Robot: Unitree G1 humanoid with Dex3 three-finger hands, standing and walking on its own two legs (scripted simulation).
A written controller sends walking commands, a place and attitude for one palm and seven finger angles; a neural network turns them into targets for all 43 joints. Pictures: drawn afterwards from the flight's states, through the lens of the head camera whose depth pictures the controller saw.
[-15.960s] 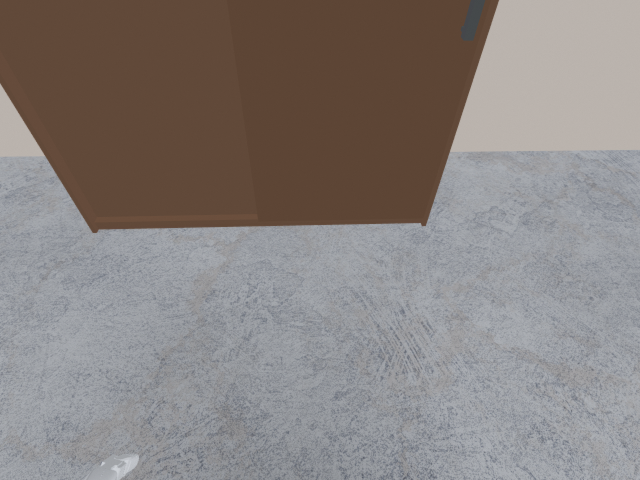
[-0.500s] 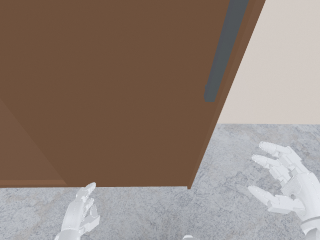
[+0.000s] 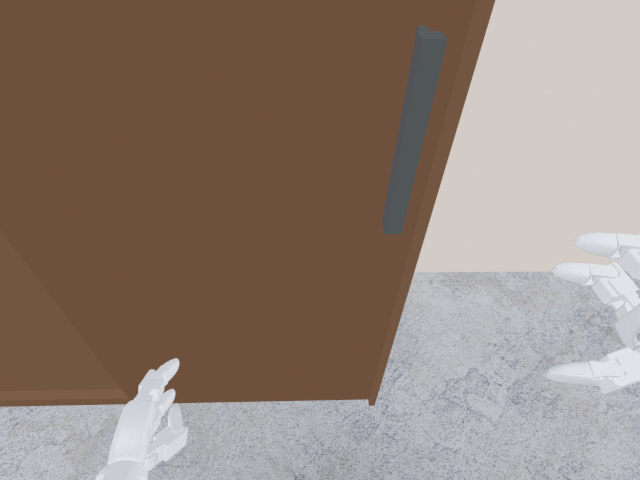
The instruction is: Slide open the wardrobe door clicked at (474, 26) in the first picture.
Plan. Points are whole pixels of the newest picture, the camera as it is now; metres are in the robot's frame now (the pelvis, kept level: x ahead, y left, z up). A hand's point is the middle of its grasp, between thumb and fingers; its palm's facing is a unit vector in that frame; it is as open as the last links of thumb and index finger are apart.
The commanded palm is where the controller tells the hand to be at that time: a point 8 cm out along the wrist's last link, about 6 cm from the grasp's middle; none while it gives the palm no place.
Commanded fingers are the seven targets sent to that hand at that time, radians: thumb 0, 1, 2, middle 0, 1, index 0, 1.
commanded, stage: raise the hand with hooked fingers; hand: right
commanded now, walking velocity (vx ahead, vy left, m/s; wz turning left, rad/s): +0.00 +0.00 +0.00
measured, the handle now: (404, 142) +0.50 -0.10 +0.20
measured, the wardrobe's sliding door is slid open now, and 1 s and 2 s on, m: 0.00 0.00 0.00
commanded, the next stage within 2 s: move the hooked fingers beside the handle in 0.88 s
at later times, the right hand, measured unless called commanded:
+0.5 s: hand out of the picture +0.27 -0.29 +0.23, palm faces +0.08 +0.99 -0.13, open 14.0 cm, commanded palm +0.22 -0.32 +0.23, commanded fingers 0.00 0.50 -0.30 0.30 1.20 0.30 1.20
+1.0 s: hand (598, 253) +0.28 -0.25 +0.22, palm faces +0.00 +0.99 -0.13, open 14.0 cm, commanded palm +0.25 -0.30 +0.23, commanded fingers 0.00 0.50 -0.30 0.30 1.20 0.30 1.20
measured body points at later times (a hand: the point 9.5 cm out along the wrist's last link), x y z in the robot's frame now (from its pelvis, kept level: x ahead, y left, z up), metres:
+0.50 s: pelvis -0.01 +0.01 +0.01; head -0.04 +0.03 +0.46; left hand +0.19 +0.22 -0.06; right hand +0.26 -0.35 +0.24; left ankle -0.03 +0.12 -0.73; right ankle +0.05 -0.09 -0.73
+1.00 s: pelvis +0.01 +0.02 +0.01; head -0.02 +0.05 +0.46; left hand +0.21 +0.24 -0.05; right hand +0.27 -0.30 +0.23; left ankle -0.03 +0.12 -0.73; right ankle +0.05 -0.09 -0.73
